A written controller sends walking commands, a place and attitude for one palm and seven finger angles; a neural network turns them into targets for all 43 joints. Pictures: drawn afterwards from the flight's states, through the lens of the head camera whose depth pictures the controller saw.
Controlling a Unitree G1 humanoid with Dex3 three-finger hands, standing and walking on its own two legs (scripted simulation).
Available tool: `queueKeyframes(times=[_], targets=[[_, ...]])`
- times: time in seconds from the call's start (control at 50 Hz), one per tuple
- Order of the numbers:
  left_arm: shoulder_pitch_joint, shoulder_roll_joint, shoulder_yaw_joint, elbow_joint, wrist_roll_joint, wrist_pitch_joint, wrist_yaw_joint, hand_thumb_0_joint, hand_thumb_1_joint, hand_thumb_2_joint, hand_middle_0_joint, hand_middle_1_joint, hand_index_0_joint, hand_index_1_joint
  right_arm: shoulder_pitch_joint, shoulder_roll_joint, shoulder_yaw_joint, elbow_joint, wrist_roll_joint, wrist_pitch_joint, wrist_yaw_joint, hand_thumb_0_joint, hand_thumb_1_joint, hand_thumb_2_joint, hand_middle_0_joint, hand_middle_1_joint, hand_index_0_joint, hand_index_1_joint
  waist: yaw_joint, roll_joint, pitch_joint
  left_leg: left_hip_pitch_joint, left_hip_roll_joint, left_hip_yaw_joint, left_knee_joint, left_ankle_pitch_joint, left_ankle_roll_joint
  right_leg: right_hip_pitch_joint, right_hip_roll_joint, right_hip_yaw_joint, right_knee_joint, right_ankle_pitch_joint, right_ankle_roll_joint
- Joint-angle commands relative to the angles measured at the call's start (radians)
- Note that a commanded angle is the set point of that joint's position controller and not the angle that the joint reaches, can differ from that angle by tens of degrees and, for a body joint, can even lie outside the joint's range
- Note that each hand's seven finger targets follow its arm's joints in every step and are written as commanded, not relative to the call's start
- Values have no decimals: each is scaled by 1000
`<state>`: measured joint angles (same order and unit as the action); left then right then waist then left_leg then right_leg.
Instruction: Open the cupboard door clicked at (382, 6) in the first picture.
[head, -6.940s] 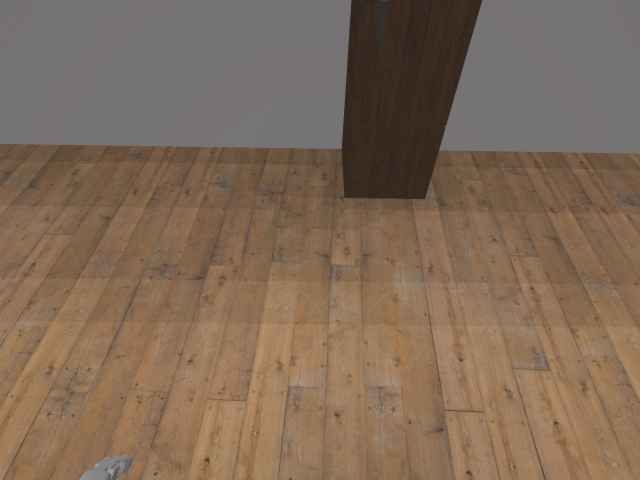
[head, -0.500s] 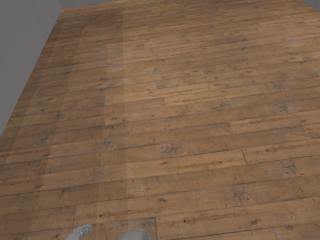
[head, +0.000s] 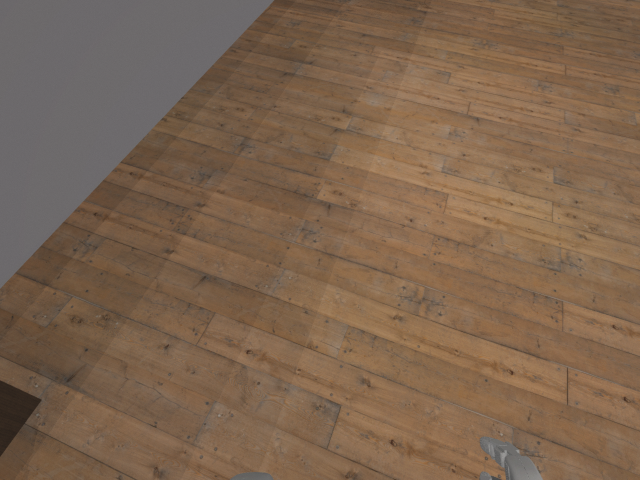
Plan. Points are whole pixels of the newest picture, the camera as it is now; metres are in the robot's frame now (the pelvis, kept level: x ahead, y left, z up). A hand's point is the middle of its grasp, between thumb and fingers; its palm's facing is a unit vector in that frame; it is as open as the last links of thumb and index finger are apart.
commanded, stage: turn to face it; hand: left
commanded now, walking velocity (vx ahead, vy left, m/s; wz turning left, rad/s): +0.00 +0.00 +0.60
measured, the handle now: out of the picture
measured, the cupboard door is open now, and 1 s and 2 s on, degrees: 0 0 0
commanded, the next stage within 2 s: none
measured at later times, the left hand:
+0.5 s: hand out of the picture +0.10 +0.23 -0.13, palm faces +0.24 -0.93 -0.28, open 7.4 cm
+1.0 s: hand out of the picture -0.13 +0.19 -0.18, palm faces +0.60 -0.76 -0.25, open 7.4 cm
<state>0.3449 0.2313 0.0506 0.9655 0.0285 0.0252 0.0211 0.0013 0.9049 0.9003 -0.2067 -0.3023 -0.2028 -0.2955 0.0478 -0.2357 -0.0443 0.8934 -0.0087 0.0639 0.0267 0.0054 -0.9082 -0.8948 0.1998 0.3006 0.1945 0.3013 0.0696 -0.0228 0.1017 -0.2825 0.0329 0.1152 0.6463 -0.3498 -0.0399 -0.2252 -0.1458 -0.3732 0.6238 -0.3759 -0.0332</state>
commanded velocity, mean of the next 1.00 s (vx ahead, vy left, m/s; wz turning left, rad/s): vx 0.00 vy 0.00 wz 0.60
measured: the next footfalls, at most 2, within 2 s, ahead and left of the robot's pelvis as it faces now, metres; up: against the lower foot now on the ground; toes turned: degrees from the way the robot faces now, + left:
left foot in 0.02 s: +0.03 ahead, +0.11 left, +0.00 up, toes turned +8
right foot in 0.52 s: +0.06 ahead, -0.12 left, +0.00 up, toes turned +15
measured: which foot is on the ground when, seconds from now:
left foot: up 0.00-0.00, down 0.02-0.52, up 0.54-0.96, down 0.98-1.00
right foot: down 0.00-0.02, up 0.04-0.50, down 0.52-1.00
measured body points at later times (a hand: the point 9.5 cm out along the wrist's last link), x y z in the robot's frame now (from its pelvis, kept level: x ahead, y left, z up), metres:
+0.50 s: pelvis +0.00 -0.01 +0.01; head +0.04 -0.01 +0.45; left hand +0.08 +0.28 -0.11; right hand +0.08 -0.26 -0.14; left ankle -0.01 +0.11 -0.73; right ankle +0.02 -0.14 -0.72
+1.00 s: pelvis -0.03 +0.00 -0.01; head +0.00 +0.04 +0.44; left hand -0.16 +0.23 -0.16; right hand +0.22 -0.16 -0.13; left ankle -0.08 +0.08 -0.73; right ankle +0.03 -0.13 -0.73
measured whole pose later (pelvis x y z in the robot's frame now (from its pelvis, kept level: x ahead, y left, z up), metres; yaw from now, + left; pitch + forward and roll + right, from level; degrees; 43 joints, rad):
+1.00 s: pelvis -0.03 +0.00 -0.01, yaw +36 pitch +0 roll +0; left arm 0.26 0.25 0.06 0.92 0.02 0.03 0.02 0.00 0.90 0.90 -0.21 -0.30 -0.20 -0.30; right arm 0.13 -0.27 -0.07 0.91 -0.01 0.05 0.03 0.01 -0.91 -0.89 0.20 0.30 0.19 0.30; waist 0.03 -0.04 0.10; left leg -0.29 0.02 0.10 0.62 -0.33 -0.02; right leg -0.24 -0.21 -0.29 0.67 -0.38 0.06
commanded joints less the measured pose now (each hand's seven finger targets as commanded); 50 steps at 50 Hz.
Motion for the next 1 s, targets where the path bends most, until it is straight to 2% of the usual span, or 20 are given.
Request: queueKeyframes(times=[0.0,0.02,0.04,0.1,0.16,0.34,0.44,0.46,0.48,0.5,0.52,0.54,0.6,0.64,0.76,0.86,0.92,0.94,0.96,0.98], targets=[[-77,100,26,-140,-19,-12,-5,0,900,900,-200,-300,-200,-300,214,-294,-78,-29,-6,-41,-17,0,-900,-900,200,300,200,300,-151,348,-215,373,394,-507,-294,747,241,-379,-4,173,430,-293,133],[-128,131,27,-159,-9,2,0,0,900,900,-200,-300,-200,-300,240,-289,-75,-6,-3,-34,-19,0,-900,-900,200,300,200,300,-152,225,-206,314,425,-457,-282,711,292,-383,-10,281,510,-295,121],[-156,125,29,-152,-6,11,0,0,900,900,-200,-300,-200,-300,194,-251,-67,-16,-6,-37,-28,0,-900,-900,200,300,200,300,-136,181,-151,235,360,-423,-315,564,268,-391,-21,319,535,-213,120],[-127,122,44,-114,-8,10,-10,0,900,900,-200,-300,-200,-300,64,-198,-49,-58,-9,-46,-34,0,-900,-900,200,300,200,300,-74,163,-77,111,225,-323,-322,480,194,-340,-2,348,546,-45,132],[-104,116,45,-106,-8,11,-11,0,900,900,-200,-300,-200,-300,77,-192,-52,-59,-5,-53,-31,0,-900,-900,200,300,200,300,-61,138,-111,113,176,-299,-337,447,176,-308,19,353,524,19,143],[-268,94,33,-189,-17,2,-1,0,900,900,-200,-300,-200,-300,200,-198,-73,-32,-15,-47,-31,0,-900,-900,200,300,200,300,-118,176,-136,178,183,-463,-283,515,224,-280,77,373,272,-76,149],[-198,94,28,-184,-30,-13,4,0,900,900,-200,-300,-200,-300,176,-200,-83,-39,-12,-40,-31,0,-900,-900,200,300,200,300,-80,194,-198,95,133,-510,-187,621,184,-32,140,354,-62,33,124],[-152,106,33,-172,-32,-21,6,0,900,900,-200,-300,-200,-300,165,-191,-81,-45,-6,-39,-30,0,-900,-900,200,300,200,300,-56,168,-218,30,99,-494,-151,533,146,84,125,353,-209,148,121],[-109,160,42,-163,-24,-31,12,0,900,900,-200,-300,-200,-300,174,-147,-76,-49,3,-40,-24,0,-900,-900,200,300,200,300,-39,52,-244,-115,41,-440,-72,319,84,262,8,441,-312,224,94],[-96,259,62,-161,-7,-37,23,0,900,900,-200,-300,-200,-300,190,-74,-62,-72,5,-41,-21,0,-900,-900,200,300,200,300,-30,-272,-238,-344,-105,-224,159,-145,-4,384,-285,701,-344,340,-9],[-100,265,53,-171,-11,-29,24,0,900,900,-200,-300,-200,-300,177,-119,-72,-79,-7,-35,-25,0,-900,-900,200,300,200,300,-31,-224,-222,-326,-83,-207,364,-271,-9,225,-385,721,-323,446,-97],[-157,212,46,-182,-13,-28,27,0,900,900,-200,-300,-200,-300,176,-129,-79,-67,-9,-21,-21,0,-900,-900,200,300,200,300,-59,-140,-160,-300,-51,-231,481,-205,-4,112,-342,624,-335,394,-109],[-269,138,19,-203,-16,-29,15,0,900,900,-200,-300,-200,-300,230,-107,-76,-3,-16,3,0,0,-900,-900,200,300,200,300,-119,-141,-47,-299,-15,-167,616,-20,-28,9,-169,412,-335,280,-38],[-233,127,17,-192,-15,-33,14,0,900,900,-200,-300,-200,-300,232,-98,-74,4,-14,5,6,0,-900,-900,200,300,200,300,-110,-156,-40,-307,-8,-144,617,28,-39,23,-147,358,-336,299,-23],[-112,160,31,-146,-4,-33,17,0,900,900,-200,-300,-200,-300,109,-88,-60,-27,-11,4,7,0,-900,-900,200,300,200,300,-50,-157,-72,-299,18,-91,417,-46,-59,158,-202,322,-293,443,-69],[-63,203,48,-119,3,-23,14,0,900,900,-200,-300,-200,-300,52,-69,-38,-50,-1,-17,6,0,-900,-900,200,300,200,300,-17,-208,-119,-164,6,-16,135,-95,-32,190,-234,273,-193,630,-77],[-80,214,54,-113,-3,-15,7,0,900,900,-200,-300,-200,-300,108,-89,-41,-45,-3,-27,2,0,-900,-900,200,300,200,300,-54,-192,-150,-17,-17,18,-61,36,-9,140,-220,215,-96,589,-27],[-95,203,53,-113,-10,-11,6,0,900,900,-200,-300,-200,-300,168,-124,-49,-33,-5,-35,3,0,-900,-900,200,300,200,300,-95,-103,-186,122,-1,-17,-204,172,4,65,-205,190,25,505,13],[-88,154,50,-139,-19,-5,0,0,900,900,-200,-300,-200,-300,239,-232,-75,-24,-11,-48,-3,0,-900,-900,200,300,200,300,-138,160,-241,308,183,-272,-271,405,83,-157,-101,151,248,180,84],[-139,91,26,-188,-17,-1,-3,0,900,900,-200,-300,-200,-300,298,-323,-97,-13,-4,-48,-11,0,-900,-900,200,300,200,300,-165,374,-245,364,387,-524,-276,841,204,-374,11,214,441,-329,140]])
